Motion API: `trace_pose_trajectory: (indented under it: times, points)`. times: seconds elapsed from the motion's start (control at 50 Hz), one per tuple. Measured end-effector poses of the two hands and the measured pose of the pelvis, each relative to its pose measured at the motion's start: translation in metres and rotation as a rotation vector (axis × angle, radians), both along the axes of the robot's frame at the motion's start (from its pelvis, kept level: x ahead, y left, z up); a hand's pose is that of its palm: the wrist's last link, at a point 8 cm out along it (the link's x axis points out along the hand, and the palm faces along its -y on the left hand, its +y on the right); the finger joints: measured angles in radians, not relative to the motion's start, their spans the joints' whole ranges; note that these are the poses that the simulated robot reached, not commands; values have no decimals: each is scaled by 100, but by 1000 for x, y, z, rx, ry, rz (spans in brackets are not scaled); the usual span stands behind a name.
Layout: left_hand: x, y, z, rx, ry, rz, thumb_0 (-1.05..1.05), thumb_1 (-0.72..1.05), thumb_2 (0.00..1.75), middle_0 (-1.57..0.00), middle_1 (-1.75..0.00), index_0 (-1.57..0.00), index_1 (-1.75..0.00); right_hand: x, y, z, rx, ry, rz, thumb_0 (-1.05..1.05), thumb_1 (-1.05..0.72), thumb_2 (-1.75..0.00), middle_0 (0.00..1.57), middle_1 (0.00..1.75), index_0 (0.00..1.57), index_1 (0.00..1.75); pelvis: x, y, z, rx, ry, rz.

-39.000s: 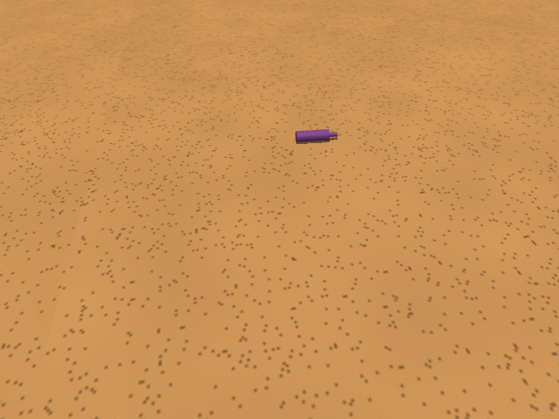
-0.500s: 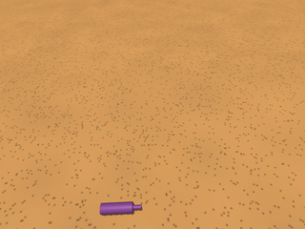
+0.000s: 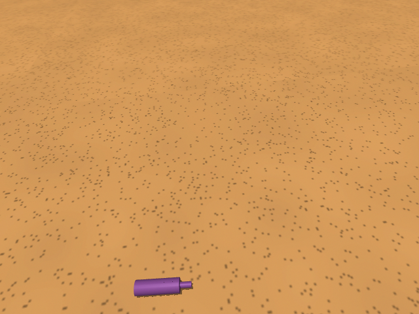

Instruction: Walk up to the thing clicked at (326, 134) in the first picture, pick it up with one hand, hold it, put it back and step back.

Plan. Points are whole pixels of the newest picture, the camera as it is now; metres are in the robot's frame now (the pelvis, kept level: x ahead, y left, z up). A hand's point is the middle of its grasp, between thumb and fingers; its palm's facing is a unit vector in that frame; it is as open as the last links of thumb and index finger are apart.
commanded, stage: stand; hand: left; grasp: from above
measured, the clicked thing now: (163, 286) +0.43 +0.23 -0.75
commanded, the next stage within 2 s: step back in 0.90 s
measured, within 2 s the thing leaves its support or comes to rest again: neither
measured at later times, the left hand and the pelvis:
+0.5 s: hand out of the picture +0.07 +0.25 -0.16, palm faces +0.00 -0.94 -0.34, open 7.4 cm; pelvis +0.00 +0.00 +0.00, yaw +0 degrees
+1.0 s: hand out of the picture +0.08 +0.26 -0.16, palm faces -0.01 -0.93 -0.36, open 7.4 cm; pelvis -0.01 +0.00 -0.01, yaw -1 degrees
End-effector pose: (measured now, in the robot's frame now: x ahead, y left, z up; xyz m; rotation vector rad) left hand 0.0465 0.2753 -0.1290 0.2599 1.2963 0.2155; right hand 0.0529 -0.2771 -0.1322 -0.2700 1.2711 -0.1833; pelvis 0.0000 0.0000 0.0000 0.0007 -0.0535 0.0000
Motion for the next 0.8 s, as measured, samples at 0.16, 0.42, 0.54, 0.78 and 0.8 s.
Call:
trace_pose_trajectory:
  times: [0.16,0.42,0.54,0.78,0.8]
  points:
    - [6,2,0,0,-10,-7,1,90,90,-20,-30,-20,-30,3,-1,2,-6,-7,-5,0,-90,-89,20,30,20,29,2,1,0,1,1,-4]
    - [15,13,5,23,-30,-20,1,90,90,-20,-30,-20,-30,6,-10,6,-26,-20,-8,0,-90,-89,20,30,20,29,2,2,0,1,4,-8]
    - [17,17,7,30,-31,-25,1,90,90,-20,-30,-20,-30,7,-13,7,-32,-19,-7,0,-90,-89,20,30,20,29,2,2,0,1,6,-8]
    - [24,17,8,30,-45,-37,1,90,90,-20,-30,-20,-30,11,-15,9,-34,-28,-3,0,-90,-89,20,30,20,29,4,1,1,1,6,-10]
    - [25,17,8,29,-46,-38,1,90,90,-20,-30,-20,-30,11,-16,9,-34,-30,-2,0,-90,-89,20,30,20,29,4,1,1,1,6,-10]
